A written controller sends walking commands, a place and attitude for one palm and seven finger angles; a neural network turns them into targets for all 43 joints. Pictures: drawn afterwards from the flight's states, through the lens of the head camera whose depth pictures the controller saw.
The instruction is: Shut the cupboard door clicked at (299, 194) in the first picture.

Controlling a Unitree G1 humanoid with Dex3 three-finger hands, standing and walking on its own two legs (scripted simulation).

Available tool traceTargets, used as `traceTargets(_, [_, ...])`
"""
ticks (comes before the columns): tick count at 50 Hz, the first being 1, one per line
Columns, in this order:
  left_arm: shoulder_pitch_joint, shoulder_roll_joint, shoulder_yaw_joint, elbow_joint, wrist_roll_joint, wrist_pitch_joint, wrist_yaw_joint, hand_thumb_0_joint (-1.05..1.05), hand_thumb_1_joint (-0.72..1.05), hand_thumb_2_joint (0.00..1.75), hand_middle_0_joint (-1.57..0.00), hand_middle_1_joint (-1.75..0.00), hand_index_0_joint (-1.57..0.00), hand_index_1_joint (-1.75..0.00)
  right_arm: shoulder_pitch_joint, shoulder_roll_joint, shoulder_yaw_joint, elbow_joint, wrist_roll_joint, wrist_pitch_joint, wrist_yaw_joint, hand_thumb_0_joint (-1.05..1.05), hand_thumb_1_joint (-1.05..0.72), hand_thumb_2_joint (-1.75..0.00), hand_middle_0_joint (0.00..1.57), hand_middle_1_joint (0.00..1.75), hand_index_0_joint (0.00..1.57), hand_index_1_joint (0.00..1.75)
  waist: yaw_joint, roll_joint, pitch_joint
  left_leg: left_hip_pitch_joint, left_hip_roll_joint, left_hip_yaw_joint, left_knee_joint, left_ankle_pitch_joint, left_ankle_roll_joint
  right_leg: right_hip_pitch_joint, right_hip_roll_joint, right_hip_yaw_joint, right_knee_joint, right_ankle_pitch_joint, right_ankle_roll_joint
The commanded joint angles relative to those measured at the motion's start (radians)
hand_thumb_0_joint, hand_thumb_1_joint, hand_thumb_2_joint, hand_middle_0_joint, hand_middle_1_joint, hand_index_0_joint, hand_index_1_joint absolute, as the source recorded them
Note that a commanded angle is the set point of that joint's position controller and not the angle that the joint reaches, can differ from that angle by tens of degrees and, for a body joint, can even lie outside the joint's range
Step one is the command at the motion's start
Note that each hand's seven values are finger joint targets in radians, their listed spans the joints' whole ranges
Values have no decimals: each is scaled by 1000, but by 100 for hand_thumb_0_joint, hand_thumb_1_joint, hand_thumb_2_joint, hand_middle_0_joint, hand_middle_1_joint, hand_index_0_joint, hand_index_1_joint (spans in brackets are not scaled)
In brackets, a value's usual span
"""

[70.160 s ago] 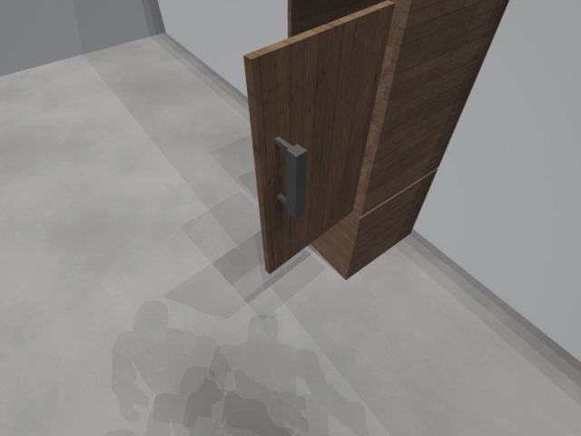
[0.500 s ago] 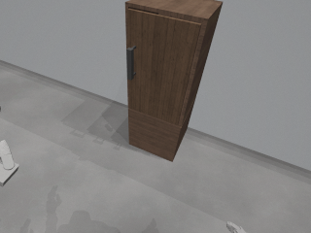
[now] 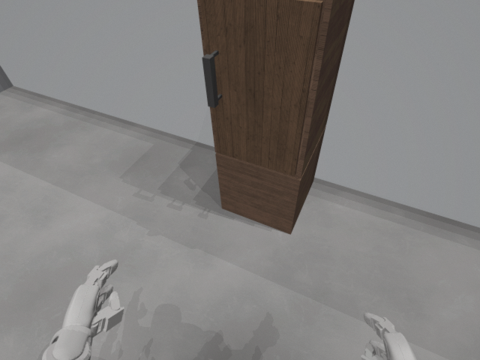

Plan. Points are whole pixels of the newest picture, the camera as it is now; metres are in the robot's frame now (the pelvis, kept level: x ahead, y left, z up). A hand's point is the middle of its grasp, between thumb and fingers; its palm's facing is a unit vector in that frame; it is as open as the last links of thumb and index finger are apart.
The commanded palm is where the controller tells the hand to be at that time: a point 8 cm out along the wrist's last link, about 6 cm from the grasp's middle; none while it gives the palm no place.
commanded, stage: let the arm hang, fingers relaxed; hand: left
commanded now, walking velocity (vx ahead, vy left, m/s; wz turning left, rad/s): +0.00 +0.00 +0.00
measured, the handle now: (214, 79) +0.92 +0.12 +0.02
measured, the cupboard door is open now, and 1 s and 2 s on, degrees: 0 0 0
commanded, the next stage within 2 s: look to check the result in 0.94 s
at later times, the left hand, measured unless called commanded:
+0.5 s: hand out of the picture -0.03 +0.18 -0.15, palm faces +0.04 -0.97 -0.22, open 7.3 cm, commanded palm none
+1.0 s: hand out of the picture +0.00 +0.16 -0.16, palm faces +0.05 -0.99 -0.15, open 7.4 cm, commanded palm none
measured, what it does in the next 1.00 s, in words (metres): stands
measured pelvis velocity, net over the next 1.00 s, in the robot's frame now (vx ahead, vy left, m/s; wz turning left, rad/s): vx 0.02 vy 0.01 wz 0.00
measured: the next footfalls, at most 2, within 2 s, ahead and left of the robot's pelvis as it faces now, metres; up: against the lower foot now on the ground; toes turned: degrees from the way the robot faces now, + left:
none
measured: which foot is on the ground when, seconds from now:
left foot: down 0.00-1.00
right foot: down 0.00-1.00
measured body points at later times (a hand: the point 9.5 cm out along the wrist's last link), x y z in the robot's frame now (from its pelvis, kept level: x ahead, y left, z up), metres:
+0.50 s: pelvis +0.02 +0.00 +0.02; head +0.02 -0.01 +0.47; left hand -0.03 +0.23 -0.13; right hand -0.01 -0.23 -0.14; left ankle +0.07 +0.11 -0.72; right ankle +0.00 -0.11 -0.72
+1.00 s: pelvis +0.02 +0.01 +0.02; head +0.02 +0.01 +0.47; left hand -0.01 +0.21 -0.14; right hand +0.00 -0.20 -0.14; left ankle +0.07 +0.11 -0.72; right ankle +0.00 -0.11 -0.72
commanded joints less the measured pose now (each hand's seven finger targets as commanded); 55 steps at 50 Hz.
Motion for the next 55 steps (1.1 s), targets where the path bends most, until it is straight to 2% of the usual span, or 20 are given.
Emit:
traceTargets(1, [69,130,-36,200,15,-33,-24,0,90,90,-20,-30,-20,-30,20,-57,-33,-25,20,18,12,0,-90,-90,20,30,20,30,5,-135,-54,59,39,-87,-75,-56,-18,15,-194,203,-374,123,-75])
traceTargets(2, [14,142,-45,252,14,-35,-22,0,90,90,-20,-30,-20,-30,26,-63,-34,6,10,37,10,0,-90,-90,20,30,20,30,-9,-181,-15,116,20,-71,-41,-84,-29,-86,-190,224,-426,19,-100])
traceTargets(3, [-18,117,-52,303,12,-37,-19,0,90,90,-20,-30,-20,-30,21,-46,-34,42,5,47,7,0,-90,-90,20,30,20,30,-10,-169,30,136,23,-67,-25,-61,-29,-127,-184,225,-456,17,-112])
traceTargets(4, [-29,96,-58,353,11,-41,-17,0,90,90,-20,-30,-20,-30,39,-35,-31,75,4,45,4,0,-90,-90,20,30,20,30,-18,-105,32,161,34,-73,-49,12,-28,-108,-162,204,-434,113,-111])
traceTargets(5, [-19,81,-61,404,7,-47,-15,0,90,90,-20,-30,-20,-30,60,-22,-28,106,7,39,2,0,-90,-90,20,30,20,30,-19,-56,6,182,48,-86,-90,102,-26,-55,-136,170,-396,223,-94])
traceTargets(7, [46,16,-45,474,10,-54,-7,0,90,90,-20,-30,-20,-30,67,-17,-37,153,6,29,-6,0,-90,-90,20,30,20,30,4,36,-54,219,86,-115,-138,195,-20,27,-95,118,-370,309,-65])
traceTargets(8, [55,17,-45,505,7,-49,-5,0,90,90,-20,-30,-20,-30,77,-5,-37,177,8,29,-10,0,-90,-90,20,30,20,30,5,89,-63,213,98,-116,-156,185,-15,62,-91,98,-369,293,-59])
traceTargets(10, [69,13,-52,563,0,-43,-4,0,90,90,-20,-30,-20,-30,89,3,-36,221,12,32,-16,0,-90,-90,20,30,20,30,14,115,-35,188,106,-127,-196,133,-12,90,-78,87,-392,237,-55])
traceTargets(12, [80,9,-56,612,0,-41,-4,0,90,90,-20,-30,-20,-30,109,4,-39,254,16,36,-19,0,-90,-90,20,30,20,30,16,48,8,186,109,-130,-220,106,-11,81,-72,81,-417,202,-55])
traceTargets(14, [85,2,-63,654,-1,-37,-5,0,90,90,-20,-30,-20,-30,142,9,-38,289,16,38,-22,0,-90,-90,20,30,20,30,12,11,36,180,112,-134,-251,67,-8,81,-69,75,-434,160,-54])
traceTargets(21, [134,-14,-70,751,-4,-36,-1,0,90,90,-20,-30,-20,-30,199,23,-32,364,21,33,-28,0,-90,-90,20,30,20,30,16,-38,69,195,112,-121,-291,52,-3,85,-67,65,-438,149,-49])
traceTargets(27, [172,-33,-71,778,-3,-36,4,0,90,90,-20,-30,-20,-30,222,41,-30,385,23,32,-31,0,-90,-90,20,30,20,30,21,-24,89,197,108,-115,-296,59,1,76,-63,61,-429,155,-46])
traceTargets(36, [192,-73,-70,787,1,-36,9,0,90,90,-20,-30,-20,-30,235,71,-33,393,19,30,-34,0,-90,-90,20,30,20,30,19,1,128,166,103,-119,-317,2,3,56,-59,60,-413,153,-42])
traceTargets(40, [198,-80,-68,783,3,-36,10,0,90,90,-20,-30,-20,-30,236,74,-35,386,19,29,-34,0,-90,-90,20,30,20,30,19,9,125,165,104,-123,-320,-8,5,55,-57,55,-405,161,-40])
traceTargets(47, [203,-76,-66,778,3,-40,10,0,90,90,-20,-30,-20,-30,237,68,-36,379,23,26,-34,0,-90,-90,20,30,20,30,20,-22,108,186,103,-118,-306,31,7,60,-60,54,-407,176,-38])
traceTargets(51, [197,-76,-67,781,2,-39,9,0,90,90,-20,-30,-20,-30,234,68,-36,381,20,27,-33,0,-90,-90,20,30,20,30,16,1,116,181,104,-120,-316,9,5,56,-59,59,-407,172,-38])
traceTargets(55, [196,-73,-68,783,2,-40,9,0,90,90,-20,-30,-20,-30,232,63,-35,380,21,26,-34,0,-90,-90,20,30,20,30,16,-9,109,188,107,-121,-315,28,7,68,-59,59,-407,185,-38])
